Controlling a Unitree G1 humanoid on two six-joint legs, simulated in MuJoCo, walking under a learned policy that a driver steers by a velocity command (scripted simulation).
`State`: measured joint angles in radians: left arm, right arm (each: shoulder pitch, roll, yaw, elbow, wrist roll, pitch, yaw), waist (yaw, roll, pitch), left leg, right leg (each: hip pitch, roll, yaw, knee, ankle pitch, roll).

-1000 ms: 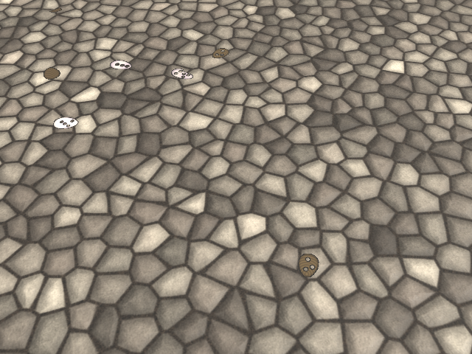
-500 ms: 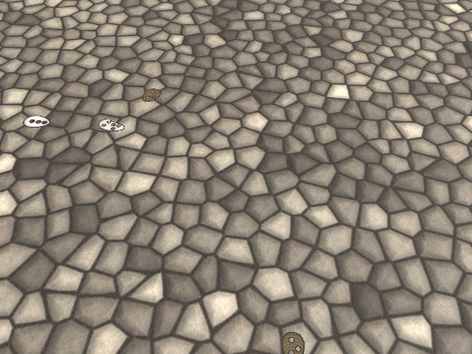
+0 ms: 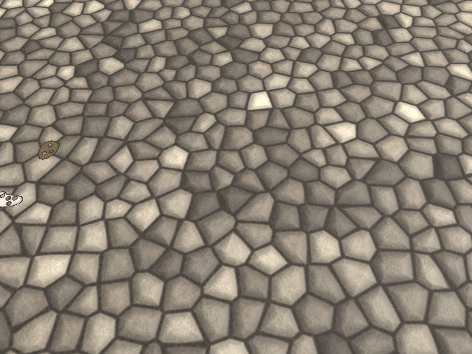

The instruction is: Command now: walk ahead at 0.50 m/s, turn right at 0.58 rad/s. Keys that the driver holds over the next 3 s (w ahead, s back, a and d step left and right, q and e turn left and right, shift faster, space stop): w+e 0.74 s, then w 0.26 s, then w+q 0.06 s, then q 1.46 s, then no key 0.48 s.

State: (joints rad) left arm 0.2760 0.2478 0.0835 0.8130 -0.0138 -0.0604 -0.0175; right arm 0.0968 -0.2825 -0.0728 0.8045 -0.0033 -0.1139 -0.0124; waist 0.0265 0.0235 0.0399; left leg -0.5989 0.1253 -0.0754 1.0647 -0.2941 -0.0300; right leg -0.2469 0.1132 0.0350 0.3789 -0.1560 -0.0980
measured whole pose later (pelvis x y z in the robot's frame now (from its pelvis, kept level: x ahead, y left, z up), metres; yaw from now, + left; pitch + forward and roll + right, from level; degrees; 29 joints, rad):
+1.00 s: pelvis +0.50 -0.11 +0.00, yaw -32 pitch +1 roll -1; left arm 0.28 0.26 0.06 0.70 0.00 -0.06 -0.03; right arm 0.17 -0.31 -0.06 0.79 0.01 -0.09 0.01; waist 0.02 0.04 0.04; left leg -0.60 0.14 -0.03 1.11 -0.29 -0.01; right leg -0.24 0.09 -0.02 0.39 -0.17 -0.08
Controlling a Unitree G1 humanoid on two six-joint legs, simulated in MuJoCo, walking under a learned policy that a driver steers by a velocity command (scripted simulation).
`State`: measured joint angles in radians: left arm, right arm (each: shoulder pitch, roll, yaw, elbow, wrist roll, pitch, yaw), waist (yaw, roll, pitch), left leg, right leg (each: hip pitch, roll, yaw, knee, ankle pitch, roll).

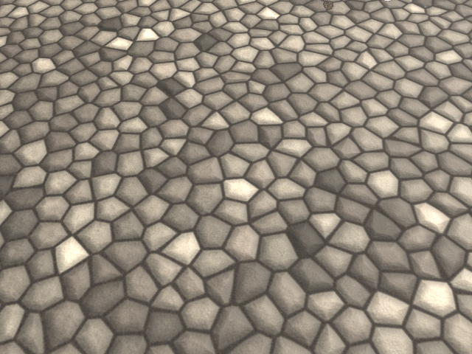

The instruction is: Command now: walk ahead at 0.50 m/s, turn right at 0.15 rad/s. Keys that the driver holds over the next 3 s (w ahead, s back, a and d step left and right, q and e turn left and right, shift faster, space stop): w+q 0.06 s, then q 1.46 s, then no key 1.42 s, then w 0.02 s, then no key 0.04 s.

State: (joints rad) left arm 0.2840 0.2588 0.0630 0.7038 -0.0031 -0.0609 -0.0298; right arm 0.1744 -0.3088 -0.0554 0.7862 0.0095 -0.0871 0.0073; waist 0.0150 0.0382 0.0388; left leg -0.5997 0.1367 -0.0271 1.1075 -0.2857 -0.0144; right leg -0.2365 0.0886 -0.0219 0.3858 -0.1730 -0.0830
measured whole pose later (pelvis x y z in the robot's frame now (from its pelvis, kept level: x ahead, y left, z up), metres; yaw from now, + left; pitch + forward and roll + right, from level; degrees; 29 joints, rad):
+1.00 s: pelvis +0.26 +0.02 +0.00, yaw +30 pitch +2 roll +1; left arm 0.17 0.26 0.06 0.68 0.02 0.01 0.04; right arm 0.20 -0.34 -0.10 0.63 0.02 0.07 -0.01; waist 0.01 0.04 0.03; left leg -0.53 -0.02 -0.05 1.04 -0.39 -0.09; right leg -0.27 -0.05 -0.04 0.46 -0.23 0.01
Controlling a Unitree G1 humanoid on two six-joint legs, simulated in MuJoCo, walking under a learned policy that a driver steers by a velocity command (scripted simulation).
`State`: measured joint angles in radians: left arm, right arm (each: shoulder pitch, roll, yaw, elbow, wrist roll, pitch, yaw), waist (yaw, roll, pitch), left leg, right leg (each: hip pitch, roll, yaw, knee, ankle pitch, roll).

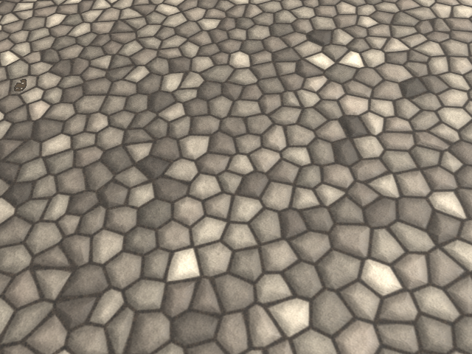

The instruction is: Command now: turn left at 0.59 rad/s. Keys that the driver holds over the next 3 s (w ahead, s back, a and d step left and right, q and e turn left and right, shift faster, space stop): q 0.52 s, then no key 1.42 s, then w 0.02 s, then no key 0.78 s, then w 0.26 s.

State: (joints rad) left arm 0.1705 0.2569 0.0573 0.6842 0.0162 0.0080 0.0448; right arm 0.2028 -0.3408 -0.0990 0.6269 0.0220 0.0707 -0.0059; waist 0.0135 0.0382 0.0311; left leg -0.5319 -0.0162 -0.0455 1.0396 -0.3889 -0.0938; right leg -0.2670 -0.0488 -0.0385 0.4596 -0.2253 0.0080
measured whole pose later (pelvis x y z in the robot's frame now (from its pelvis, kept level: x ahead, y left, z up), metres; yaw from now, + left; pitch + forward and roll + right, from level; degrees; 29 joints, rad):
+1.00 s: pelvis -0.01 +0.03 -0.01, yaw +25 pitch +0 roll +0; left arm 0.17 0.24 0.03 0.75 0.02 -0.01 0.00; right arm 0.21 -0.26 -0.05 0.70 -0.01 0.05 -0.01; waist 0.02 -0.01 0.04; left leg -0.19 -0.01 -0.07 0.49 -0.29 -0.01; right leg -0.25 -0.02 0.03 0.50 -0.25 0.03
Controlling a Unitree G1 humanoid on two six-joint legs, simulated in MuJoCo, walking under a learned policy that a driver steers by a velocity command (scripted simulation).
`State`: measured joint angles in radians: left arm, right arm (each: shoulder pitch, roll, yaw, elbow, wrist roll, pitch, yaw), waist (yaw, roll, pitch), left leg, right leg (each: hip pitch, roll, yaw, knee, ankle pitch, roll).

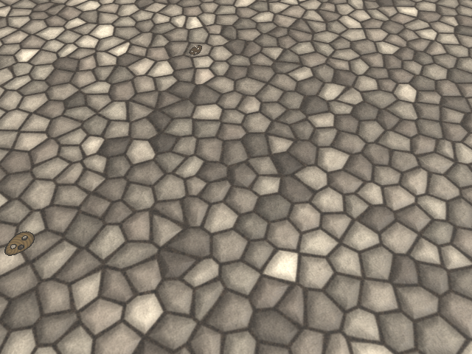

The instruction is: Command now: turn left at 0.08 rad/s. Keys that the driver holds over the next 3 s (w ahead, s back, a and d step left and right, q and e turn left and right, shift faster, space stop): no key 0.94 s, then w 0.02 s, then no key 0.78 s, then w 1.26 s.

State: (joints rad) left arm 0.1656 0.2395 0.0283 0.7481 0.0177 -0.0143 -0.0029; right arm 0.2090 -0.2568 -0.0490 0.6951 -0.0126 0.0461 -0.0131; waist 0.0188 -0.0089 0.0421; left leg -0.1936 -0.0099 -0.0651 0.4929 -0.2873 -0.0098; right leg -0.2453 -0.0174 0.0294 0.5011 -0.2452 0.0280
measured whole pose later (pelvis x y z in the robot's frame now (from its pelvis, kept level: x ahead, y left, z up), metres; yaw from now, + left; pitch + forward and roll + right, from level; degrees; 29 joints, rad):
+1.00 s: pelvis +0.00 +0.01 +0.00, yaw +0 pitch -2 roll +0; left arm 0.22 0.22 0.03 1.08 0.00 0.01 0.05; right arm 0.27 -0.21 -0.02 0.98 0.00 -0.01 -0.03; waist 0.01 0.00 0.04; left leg -0.15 -0.03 -0.05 0.49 -0.30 0.01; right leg -0.21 -0.03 0.04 0.49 -0.25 0.05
